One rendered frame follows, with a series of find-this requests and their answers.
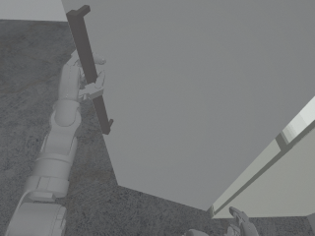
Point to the left robot upper arm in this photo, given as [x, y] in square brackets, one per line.
[37, 219]

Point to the left robot forearm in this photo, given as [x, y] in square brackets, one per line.
[50, 174]

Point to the fridge door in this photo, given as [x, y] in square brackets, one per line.
[197, 89]

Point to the robot left hand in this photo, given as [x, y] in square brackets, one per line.
[71, 78]

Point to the robot right hand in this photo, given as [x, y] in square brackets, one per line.
[246, 228]

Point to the handle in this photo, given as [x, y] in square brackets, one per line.
[80, 35]

